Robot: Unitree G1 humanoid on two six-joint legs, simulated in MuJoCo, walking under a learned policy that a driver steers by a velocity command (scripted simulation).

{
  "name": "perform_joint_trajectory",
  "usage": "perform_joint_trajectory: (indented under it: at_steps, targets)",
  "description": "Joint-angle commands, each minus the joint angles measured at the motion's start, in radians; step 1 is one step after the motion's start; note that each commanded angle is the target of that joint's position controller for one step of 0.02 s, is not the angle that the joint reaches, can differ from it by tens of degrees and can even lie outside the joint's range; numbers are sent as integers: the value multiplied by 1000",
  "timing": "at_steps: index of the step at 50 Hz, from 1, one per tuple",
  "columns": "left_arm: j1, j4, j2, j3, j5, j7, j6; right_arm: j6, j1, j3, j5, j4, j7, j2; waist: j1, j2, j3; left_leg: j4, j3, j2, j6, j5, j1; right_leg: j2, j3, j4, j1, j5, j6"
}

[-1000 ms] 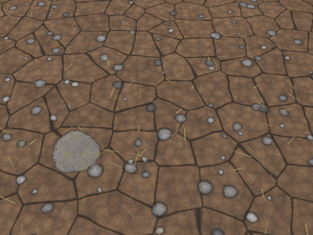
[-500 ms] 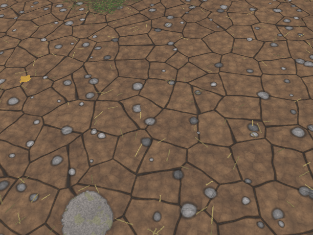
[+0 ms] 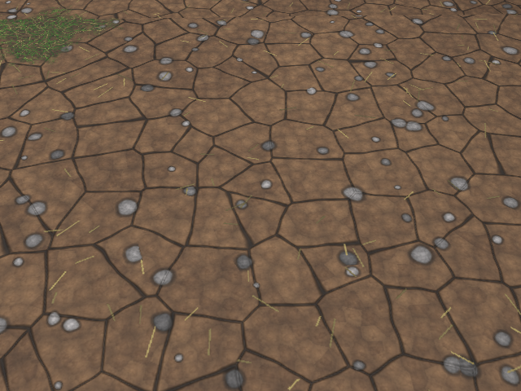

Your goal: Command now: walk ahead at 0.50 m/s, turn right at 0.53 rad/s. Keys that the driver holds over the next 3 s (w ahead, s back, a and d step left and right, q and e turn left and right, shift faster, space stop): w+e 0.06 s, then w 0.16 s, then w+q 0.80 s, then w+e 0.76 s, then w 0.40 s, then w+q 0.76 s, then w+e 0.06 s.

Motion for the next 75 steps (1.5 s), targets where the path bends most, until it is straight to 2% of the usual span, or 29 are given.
perform_joint_trajectory:
  at_steps: [1, 12, 14, 16, 17, 18, 19, 20, 22, 28, 33, 39, 41, 43, 44, 45, 46, 47, 48, 50, 58, 65, 68, 70, 71, 72, 73, 74, 75]
  targets:
    - [-35, -97, 41, 14, 0, -10, 0, -13, 28, -28, -1, -19, 1, -100, -24, 156, 31, -244, -237, 280, 159, 93, 161, -106, 34, 1, -248, 83, 16]
    - [-328, -212, 16, -19, 9, -56, -22, 9, 163, -48, 39, 105, 2, -215, -81, 99, 82, -245, -25, 293, 149, 261, 224, -65, -56, -513, -142, 332, -17]
    - [-330, -222, 40, -11, 10, -59, -28, 24, 182, -48, 47, 129, 3, -232, -57, 119, 77, -184, -50, 313, 139, 374, 273, -39, -80, -570, -89, 243, -42]
    - [-129, -163, 107, 26, 17, -51, -34, 35, 171, -40, 49, 141, 0, -237, 65, 119, -43, 56, -6, 256, 96, 622, 227, 20, -124, -654, 241, 279, -84]
    - [38, -125, 174, 52, 27, -36, -30, 29, 173, -21, 32, 128, -1, -197, 137, 85, -173, 297, 22, 208, 55, 467, 46, -82, -23, -601, 547, 335, -127]
    - [123, -115, 280, 72, 42, -24, -24, 12, 268, 21, 16, 94, 7, -74, 108, -163, -341, 700, 45, 53, -20, -118, -347, -384, 434, -653, 906, 199, -277]
    - [141, -115, 203, 51, 39, -23, -23, -3, 245, 5, 34, 121, 7, -135, 136, -146, -421, 857, -131, 29, -18, -403, -415, -429, 613, -764, 874, 169, -297]
    - [81, -108, 156, 32, 35, -25, -25, -6, 173, -18, 62, 92, 9, -198, 123, -110, -251, 901, -142, 77, -9, -354, -498, -390, 442, -780, 755, 179, -248]
    - [-45, -100, 83, 12, 28, -31, -35, 5, 105, -17, 45, 80, -1, -170, 56, -69, -82, 805, -105, 149, -10, -206, -469, -302, 224, -847, 506, 226, -196]
    - [-129, -50, 60, 20, 45, -24, -81, 71, 113, -17, 36, 82, -11, -95, -31, -35, 30, 669, -141, 179, -34, 14, -402, -268, -35, -1005, 311, 369, -184]
    - [-94, -9, 103, 34, 38, -3, -73, 64, -30, -4, 26, 37, 19, -72, 10, -10, 78, 390, -79, 160, -24, 224, -394, -255, -187, -1027, 356, 391, -155]
    - [-41, 38, 153, 56, 5, 3, -37, 69, -152, -5, 25, -41, 50, -95, 36, -3, 116, 244, 0, 129, 41, 92, -409, -307, -255, -936, 538, 508, -119]
    - [-60, 34, 184, 64, -2, 7, -22, 74, -90, -23, 26, -44, 52, -127, -14, -33, 50, 242, 68, 60, 80, -9, -276, -299, -285, -782, 562, 847, -94]
    - [-70, 25, 165, 52, -1, 12, -9, 79, 203, -84, 34, 32, 35, -230, -164, 15, -111, 166, 80, -36, 145, 31, 157, -219, -333, -361, 404, 900, -30]
    - [-11, -18, 66, 20, 40, 9, -21, 86, 277, -118, 42, 46, 14, -358, -127, 256, -179, 115, -346, 199, 273, -16, 475, -106, -332, 24, 13, 290, 43]
    - [-12, -46, 17, -6, 34, 0, -60, 68, 244, -103, 37, 2, 21, -367, -84, 291, -332, -91, -855, 354, 411, -232, 634, 56, -83, 236, -227, -242, 63]
    - [-139, -69, 106, 14, -11, -12, -89, 51, 235, -77, 29, -1, 31, -280, -139, 161, -266, -159, -794, 352, 351, -234, 603, 2, 16, 270, -335, -181, 36]
    - [-180, -85, 105, 12, -24, -15, -105, 39, 201, -67, 26, 1, 31, -245, -117, 135, -157, -149, -659, 322, 315, -172, 489, -40, 5, 213, -362, -92, 9]
    - [-180, -71, 99, 14, 1, -6, -110, 35, 133, -56, 27, -9, 29, -210, -73, 67, -88, -141, -544, 278, 280, -68, 346, -84, 6, 126, -308, -17, 3]
    - [-150, -57, 113, 27, 28, -2, -91, 34, 52, -39, 11, -42, 19, -162, -10, 101, -50, -172, -425, 218, 257, 86, 165, -121, 15, 16, -169, 65, 13]
    - [-268, -64, 37, -3, 18, -22, -57, 20, 126, -29, 8, 8, -13, -176, -62, 114, 18, -245, -153, 157, 187, 266, 114, -107, -51, -410, -153, 480, 55]
    - [-387, -113, 42, -16, 1, -66, -68, 29, 184, -32, 4, 78, -13, -195, -111, 85, 98, -228, -98, 258, 167, 292, 338, -62, -57, -582, -246, 457, -16]
    - [-326, -115, 64, -8, 7, -82, -68, 45, 155, -39, 6, 77, -25, -218, -64, 114, 42, -99, -49, 267, 134, 675, 409, -4, -105, -591, -154, 319, -65]
    - [-122, -68, 128, 28, 13, -75, -61, 62, 119, -39, 5, 62, -36, -231, 49, 120, -92, 184, 10, 219, 93, 970, 380, 77, -163, -612, 124, 300, -112]
    - [29, -45, 185, 49, 16, -64, -55, 61, 121, -28, -3, 43, -45, -217, 115, 60, -193, 450, 30, 190, 57, 771, 177, -21, -3, -603, 415, 344, -167]
    - [98, -43, 279, 70, 10, -59, -55, 34, 247, 10, -22, 12, -25, -98, 46, -187, -322, 856, 15, -13, -28, 23, -266, -277, 513, -636, 809, 222, -371]
    - [127, -31, 191, 48, -2, -57, -52, 0, 197, 11, -6, 21, -8, -134, 93, -151, -382, 965, -132, -56, -23, -360, -444, -316, 753, -798, 904, 59, -391]
    - [73, -43, 154, 36, 4, -50, -49, -26, 92, -3, 35, -17, 8, -189, 104, -96, -224, 972, -163, 14, -1, -292, -534, -289, 616, -828, 795, 9, -331]
    - [6, -62, 138, 30, 10, -46, -45, -40, 28, 1, 36, -36, 9, -186, 81, 4, -126, 900, -144, 59, 9, -215, -519, -252, 503, -845, 636, 60, -297]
